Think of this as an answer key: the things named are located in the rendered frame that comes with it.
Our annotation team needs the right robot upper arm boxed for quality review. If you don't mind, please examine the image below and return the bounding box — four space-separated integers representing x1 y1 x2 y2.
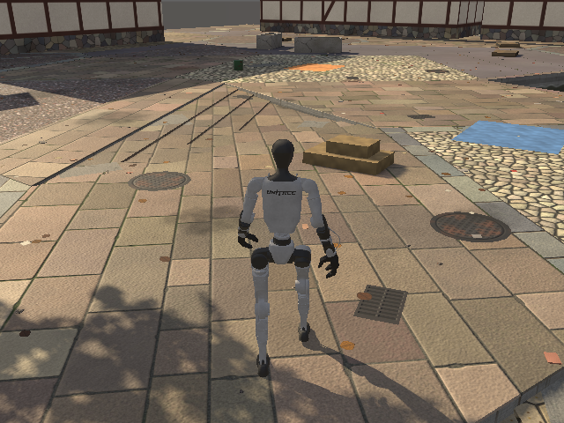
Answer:
301 178 324 228

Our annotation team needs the left robot forearm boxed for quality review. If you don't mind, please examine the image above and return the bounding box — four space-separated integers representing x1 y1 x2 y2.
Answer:
238 210 251 238

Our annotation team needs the left robot foot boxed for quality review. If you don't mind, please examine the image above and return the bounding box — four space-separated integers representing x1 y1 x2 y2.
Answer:
256 353 270 377

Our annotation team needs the right robot forearm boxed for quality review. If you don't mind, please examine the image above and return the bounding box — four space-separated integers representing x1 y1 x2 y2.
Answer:
316 215 337 257

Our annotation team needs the robot left hand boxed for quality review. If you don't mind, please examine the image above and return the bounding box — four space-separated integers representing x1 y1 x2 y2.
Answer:
238 233 258 249

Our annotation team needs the robot head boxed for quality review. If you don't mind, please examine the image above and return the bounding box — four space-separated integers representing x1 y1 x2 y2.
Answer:
267 139 298 182

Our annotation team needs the left robot upper arm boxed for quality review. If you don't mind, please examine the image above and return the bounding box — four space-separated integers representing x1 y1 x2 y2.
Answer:
241 177 264 224

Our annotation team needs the robot right hand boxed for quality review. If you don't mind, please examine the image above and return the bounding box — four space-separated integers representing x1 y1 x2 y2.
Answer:
318 253 339 278

